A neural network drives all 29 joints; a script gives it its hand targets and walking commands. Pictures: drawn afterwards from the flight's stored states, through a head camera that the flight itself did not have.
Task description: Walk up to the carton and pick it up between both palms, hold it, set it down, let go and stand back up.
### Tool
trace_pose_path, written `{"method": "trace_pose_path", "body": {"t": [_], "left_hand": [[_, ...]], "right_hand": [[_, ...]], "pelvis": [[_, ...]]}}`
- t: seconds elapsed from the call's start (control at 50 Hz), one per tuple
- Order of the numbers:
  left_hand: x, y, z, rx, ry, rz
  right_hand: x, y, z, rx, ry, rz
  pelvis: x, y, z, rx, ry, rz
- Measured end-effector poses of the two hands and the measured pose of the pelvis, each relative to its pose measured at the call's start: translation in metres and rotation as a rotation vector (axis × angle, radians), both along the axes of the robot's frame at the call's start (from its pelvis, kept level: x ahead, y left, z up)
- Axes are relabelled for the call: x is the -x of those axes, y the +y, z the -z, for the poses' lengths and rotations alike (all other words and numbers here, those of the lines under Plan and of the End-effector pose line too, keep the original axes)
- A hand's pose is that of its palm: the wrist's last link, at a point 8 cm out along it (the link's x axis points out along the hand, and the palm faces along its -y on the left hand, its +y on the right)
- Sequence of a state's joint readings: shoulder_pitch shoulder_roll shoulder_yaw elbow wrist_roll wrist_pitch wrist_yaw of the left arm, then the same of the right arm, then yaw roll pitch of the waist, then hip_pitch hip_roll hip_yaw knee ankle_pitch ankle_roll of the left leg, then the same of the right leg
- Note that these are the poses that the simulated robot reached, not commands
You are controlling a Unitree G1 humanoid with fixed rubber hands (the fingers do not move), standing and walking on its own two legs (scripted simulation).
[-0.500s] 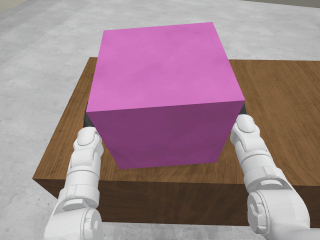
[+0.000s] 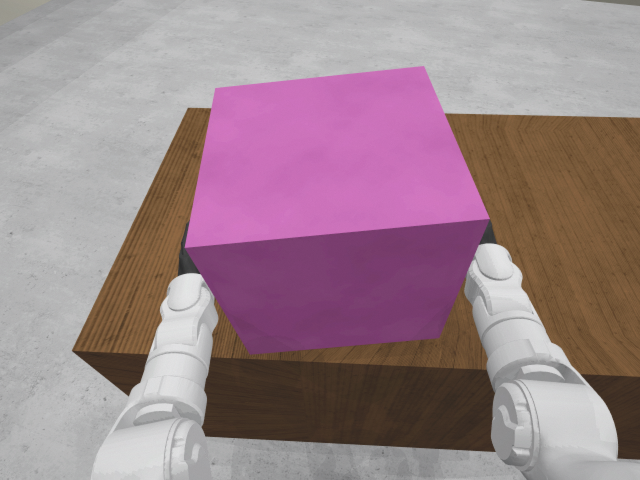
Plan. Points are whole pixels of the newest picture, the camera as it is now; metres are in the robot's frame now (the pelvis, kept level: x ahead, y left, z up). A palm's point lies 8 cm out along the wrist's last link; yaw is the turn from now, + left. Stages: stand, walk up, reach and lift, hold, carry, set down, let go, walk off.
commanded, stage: set down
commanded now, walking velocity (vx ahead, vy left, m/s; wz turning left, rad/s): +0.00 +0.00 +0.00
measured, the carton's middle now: (332, 218) +0.45 +0.01 +0.07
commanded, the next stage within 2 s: none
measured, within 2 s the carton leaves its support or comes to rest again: rests again in 1.06 s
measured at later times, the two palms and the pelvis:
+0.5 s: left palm (196, 272) +0.38 +0.20 +0.02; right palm (455, 244) +0.43 -0.17 +0.04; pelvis +0.02 +0.01 +0.00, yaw +0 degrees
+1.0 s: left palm (197, 294) +0.36 +0.21 -0.02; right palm (446, 271) +0.41 -0.17 -0.01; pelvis +0.01 +0.02 -0.01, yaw +0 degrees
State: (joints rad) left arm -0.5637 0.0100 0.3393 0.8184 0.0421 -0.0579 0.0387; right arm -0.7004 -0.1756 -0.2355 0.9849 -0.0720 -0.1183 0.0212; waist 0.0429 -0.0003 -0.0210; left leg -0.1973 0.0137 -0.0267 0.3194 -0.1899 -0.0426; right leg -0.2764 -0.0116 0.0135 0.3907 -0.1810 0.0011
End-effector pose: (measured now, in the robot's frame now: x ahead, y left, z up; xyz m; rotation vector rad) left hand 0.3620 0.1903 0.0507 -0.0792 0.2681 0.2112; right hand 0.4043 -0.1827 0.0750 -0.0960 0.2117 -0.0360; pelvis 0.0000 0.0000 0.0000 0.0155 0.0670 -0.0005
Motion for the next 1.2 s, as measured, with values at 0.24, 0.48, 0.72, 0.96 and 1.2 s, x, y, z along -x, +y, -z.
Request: {"method": "trace_pose_path", "body": {"t": [0.24, 0.48, 0.72, 0.96, 1.2], "left_hand": [[-0.004, 0.003, 0.015, -0.005, 0.012, -0.012], [-0.015, 0.011, 0.029, -0.035, -0.015, -0.022], [-0.012, 0.016, 0.047, -0.055, 0.007, -0.019], [-0.003, 0.016, 0.062, -0.076, 0.026, -0.015], [-0.006, 0.017, 0.067, -0.108, 0.017, -0.008]], "right_hand": [[-0.008, 0.003, 0.017, -0.019, 0.014, -0.005], [-0.022, 0.012, 0.037, -0.028, -0.014, -0.014], [-0.018, 0.017, 0.062, -0.041, 0.007, -0.008], [-0.009, 0.017, 0.081, -0.059, 0.025, -0.007], [-0.01, 0.016, 0.09, -0.053, 0.03, -0.007]], "pelvis": [[-0.006, 0.003, 0.001, 0.003, 0.034, -0.001], [-0.015, 0.01, 0.003, 0.013, 0.114, -0.001], [-0.016, 0.015, 0.005, 0.02, 0.154, -0.001], [-0.013, 0.016, 0.007, 0.024, 0.201, 0.0], [-0.013, 0.014, 0.01, 0.033, 0.268, 0.007]]}}
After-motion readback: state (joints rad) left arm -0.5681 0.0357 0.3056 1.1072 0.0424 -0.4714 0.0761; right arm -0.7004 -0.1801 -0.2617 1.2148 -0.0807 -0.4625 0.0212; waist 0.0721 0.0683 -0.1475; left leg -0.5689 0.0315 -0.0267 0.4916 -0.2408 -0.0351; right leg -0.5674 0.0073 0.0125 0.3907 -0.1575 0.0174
